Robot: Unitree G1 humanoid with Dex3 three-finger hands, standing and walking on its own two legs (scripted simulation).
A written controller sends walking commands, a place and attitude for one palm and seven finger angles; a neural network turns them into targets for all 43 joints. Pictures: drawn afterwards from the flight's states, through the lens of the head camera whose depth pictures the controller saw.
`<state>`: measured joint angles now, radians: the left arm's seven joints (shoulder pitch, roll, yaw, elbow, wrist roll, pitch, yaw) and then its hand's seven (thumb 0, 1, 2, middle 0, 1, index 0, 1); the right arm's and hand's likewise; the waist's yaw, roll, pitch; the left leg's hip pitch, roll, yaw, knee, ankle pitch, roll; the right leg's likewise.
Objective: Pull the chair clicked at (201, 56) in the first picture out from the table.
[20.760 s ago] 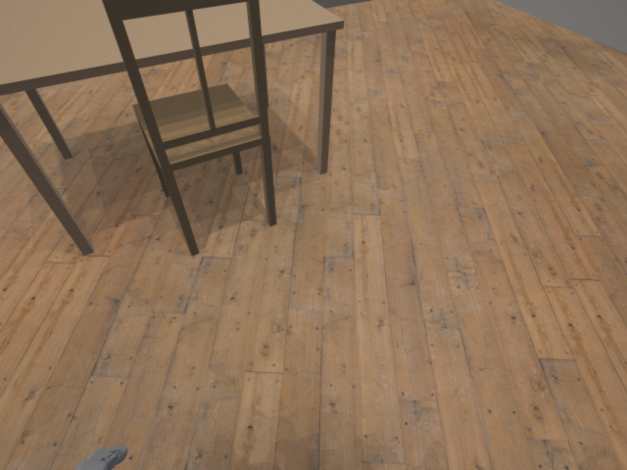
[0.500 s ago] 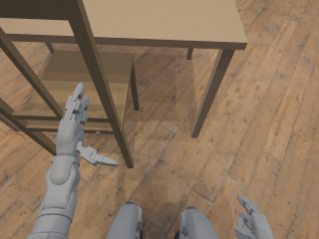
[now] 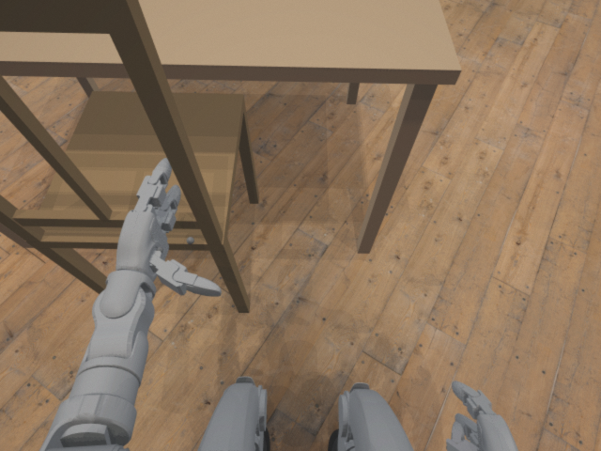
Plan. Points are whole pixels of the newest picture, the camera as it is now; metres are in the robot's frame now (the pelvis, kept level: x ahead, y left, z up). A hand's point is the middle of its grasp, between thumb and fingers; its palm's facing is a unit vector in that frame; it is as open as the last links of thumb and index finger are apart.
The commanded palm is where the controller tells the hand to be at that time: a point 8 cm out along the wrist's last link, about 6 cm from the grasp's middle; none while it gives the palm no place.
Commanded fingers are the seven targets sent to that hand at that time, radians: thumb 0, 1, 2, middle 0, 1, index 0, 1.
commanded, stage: push the fingers through the gap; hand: left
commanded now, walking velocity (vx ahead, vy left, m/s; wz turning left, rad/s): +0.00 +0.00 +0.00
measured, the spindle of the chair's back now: (48, 148) +0.49 +0.36 +0.07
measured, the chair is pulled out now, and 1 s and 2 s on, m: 0.00 0.00 0.00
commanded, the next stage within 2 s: hook a spindle and tug to test in 1.16 s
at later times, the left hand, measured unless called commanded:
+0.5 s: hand (193, 195) +0.44 +0.16 +0.04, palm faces +0.01 -1.00 -0.04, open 17.0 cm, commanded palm +0.41 +0.21 +0.03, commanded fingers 0.00 -0.50 0.30 -0.06 -0.08 -0.06 -0.08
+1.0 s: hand (198, 186) +0.46 +0.16 +0.03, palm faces +0.00 -1.00 -0.02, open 16.9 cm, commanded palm +0.44 +0.21 +0.03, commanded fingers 0.00 -0.50 0.30 -0.06 -0.08 -0.06 -0.08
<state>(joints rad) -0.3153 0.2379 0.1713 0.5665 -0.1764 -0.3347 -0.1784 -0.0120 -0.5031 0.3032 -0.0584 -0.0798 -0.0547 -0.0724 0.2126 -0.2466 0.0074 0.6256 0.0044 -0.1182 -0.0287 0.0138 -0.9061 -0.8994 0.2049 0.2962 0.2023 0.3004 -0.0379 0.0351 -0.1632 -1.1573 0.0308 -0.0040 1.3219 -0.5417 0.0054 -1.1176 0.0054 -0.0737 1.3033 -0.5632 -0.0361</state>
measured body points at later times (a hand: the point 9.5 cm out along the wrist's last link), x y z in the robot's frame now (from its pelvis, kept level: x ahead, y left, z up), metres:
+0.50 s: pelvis +0.00 +0.01 +0.00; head +0.12 +0.02 +0.43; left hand +0.43 +0.22 +0.05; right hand +0.10 -0.25 -0.12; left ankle +0.04 +0.12 -0.61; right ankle +0.03 -0.10 -0.61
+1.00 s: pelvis +0.00 +0.01 +0.00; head +0.13 +0.02 +0.43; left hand +0.46 +0.21 +0.03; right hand +0.07 -0.26 -0.12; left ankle +0.04 +0.12 -0.61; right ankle +0.03 -0.10 -0.61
